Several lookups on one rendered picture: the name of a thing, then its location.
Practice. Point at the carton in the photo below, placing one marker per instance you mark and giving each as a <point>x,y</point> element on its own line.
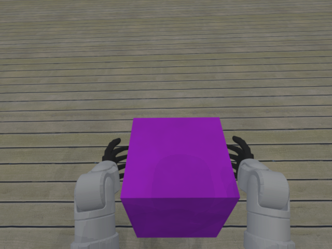
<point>178,180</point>

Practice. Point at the right robot hand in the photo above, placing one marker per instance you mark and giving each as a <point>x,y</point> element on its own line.
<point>243,153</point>

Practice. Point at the left robot forearm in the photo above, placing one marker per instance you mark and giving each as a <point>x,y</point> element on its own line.
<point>94,208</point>

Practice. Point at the left robot hand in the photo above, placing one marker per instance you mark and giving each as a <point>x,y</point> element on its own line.
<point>110,154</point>

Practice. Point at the right robot forearm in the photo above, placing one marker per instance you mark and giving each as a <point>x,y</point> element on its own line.
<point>268,206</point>

